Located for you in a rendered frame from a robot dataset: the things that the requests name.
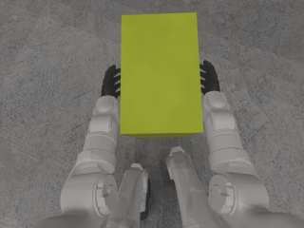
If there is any right robot hand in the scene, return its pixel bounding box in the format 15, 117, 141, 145
199, 60, 220, 95

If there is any robot left forearm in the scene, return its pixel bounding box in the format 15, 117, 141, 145
60, 95, 121, 208

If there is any left robot hand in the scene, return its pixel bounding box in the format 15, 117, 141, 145
101, 65, 121, 99

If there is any robot right forearm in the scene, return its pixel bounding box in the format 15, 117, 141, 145
202, 90, 269, 203

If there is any left robot foot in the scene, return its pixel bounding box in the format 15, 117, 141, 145
140, 179, 151, 220

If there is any right robot shin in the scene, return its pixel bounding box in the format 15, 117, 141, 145
169, 146, 192, 162

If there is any carton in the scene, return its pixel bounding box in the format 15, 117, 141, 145
120, 12, 203, 139

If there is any right robot upper arm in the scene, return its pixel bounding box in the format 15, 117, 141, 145
208, 171, 304, 228

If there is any left robot upper arm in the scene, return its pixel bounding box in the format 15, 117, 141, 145
30, 171, 120, 228

